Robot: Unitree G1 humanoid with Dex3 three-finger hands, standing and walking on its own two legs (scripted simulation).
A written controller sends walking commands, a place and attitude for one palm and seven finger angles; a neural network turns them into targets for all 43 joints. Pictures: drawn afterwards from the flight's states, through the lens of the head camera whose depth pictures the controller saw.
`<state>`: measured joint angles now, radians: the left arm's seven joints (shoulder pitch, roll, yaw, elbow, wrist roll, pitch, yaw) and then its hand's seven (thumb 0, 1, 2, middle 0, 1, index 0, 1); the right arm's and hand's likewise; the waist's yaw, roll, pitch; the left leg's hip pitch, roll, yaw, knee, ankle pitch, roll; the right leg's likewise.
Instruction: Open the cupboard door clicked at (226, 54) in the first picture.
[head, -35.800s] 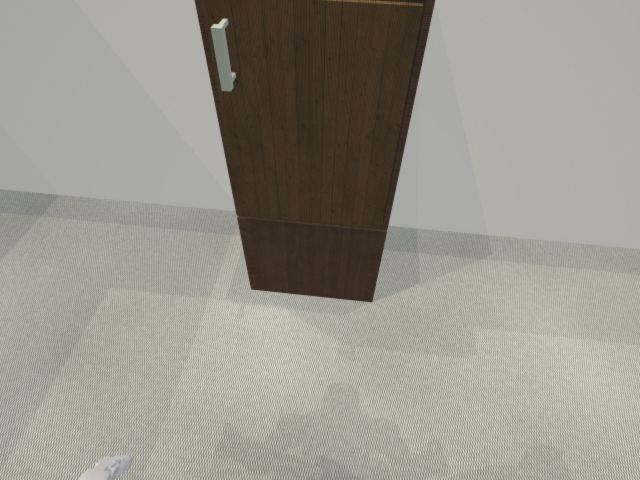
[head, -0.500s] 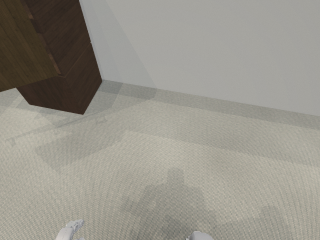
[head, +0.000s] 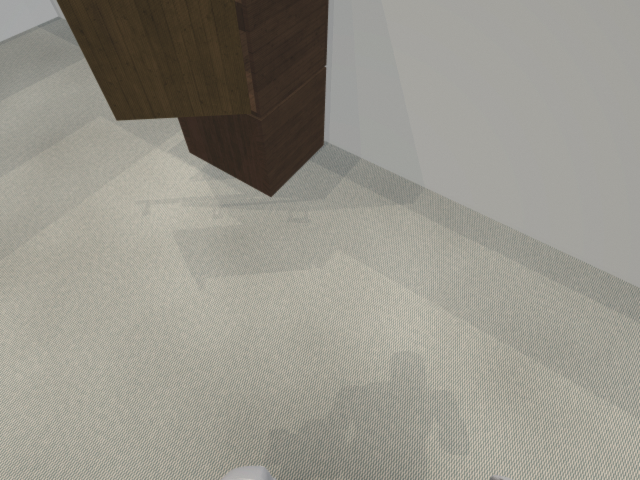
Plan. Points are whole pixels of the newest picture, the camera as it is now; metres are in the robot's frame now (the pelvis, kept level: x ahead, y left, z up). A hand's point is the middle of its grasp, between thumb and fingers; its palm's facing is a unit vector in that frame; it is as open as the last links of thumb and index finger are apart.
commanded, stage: turn to face it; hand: left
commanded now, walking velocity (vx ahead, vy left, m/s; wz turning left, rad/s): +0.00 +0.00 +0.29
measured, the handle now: out of the picture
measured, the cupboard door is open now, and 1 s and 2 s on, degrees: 40 40 40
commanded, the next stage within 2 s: take the last steps up to it in 0.22 s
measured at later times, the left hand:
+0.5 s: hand out of the picture +0.08 +0.19 -0.16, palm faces +0.15 -0.96 -0.23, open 7.4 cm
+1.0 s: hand out of the picture +0.05 +0.26 -0.19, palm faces +0.36 -0.91 -0.19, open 7.4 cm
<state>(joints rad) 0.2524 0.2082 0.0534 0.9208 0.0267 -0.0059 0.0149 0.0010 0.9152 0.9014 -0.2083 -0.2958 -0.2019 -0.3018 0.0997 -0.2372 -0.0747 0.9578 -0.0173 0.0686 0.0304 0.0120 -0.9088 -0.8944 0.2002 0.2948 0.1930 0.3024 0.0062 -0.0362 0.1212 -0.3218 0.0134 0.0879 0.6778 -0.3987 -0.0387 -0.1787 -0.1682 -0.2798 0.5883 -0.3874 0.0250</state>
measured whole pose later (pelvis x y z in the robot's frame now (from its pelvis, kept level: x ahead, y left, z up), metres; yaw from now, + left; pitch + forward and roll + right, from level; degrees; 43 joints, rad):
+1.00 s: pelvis +0.17 +0.12 -0.02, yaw +17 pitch +0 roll +1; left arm 0.38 0.16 0.05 1.13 0.01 0.00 0.00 0.01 0.91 0.90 -0.21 -0.30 -0.20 -0.30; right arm 0.12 -0.19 -0.05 0.98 -0.03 -0.04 0.02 0.01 -0.91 -0.89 0.20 0.29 0.19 0.30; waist 0.02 -0.04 0.11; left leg -0.41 0.00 0.15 0.68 -0.28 0.07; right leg -0.22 -0.19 -0.07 1.11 -0.52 0.03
